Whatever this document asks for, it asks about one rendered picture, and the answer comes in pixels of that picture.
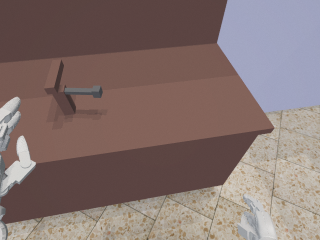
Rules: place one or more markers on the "tap lever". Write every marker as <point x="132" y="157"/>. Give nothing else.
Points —
<point x="96" y="91"/>

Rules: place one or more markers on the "left robot hand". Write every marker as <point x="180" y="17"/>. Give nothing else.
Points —
<point x="19" y="170"/>

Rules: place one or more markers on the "counter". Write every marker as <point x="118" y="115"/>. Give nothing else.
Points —
<point x="174" y="115"/>

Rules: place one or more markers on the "right robot hand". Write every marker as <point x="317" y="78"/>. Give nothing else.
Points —
<point x="260" y="225"/>

